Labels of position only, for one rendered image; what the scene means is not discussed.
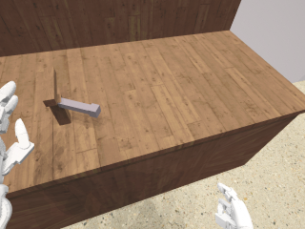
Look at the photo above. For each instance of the right robot hand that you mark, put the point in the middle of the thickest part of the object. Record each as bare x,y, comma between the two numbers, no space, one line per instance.
237,214

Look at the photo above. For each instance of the left robot hand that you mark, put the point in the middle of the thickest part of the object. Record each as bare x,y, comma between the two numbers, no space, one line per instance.
18,152

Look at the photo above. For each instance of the robot left forearm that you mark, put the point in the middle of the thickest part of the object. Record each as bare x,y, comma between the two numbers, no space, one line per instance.
5,206

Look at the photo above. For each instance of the tap lever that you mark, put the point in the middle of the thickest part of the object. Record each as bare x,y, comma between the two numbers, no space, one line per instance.
92,110

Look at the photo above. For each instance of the counter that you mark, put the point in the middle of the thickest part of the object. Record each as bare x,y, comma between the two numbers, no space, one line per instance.
182,99

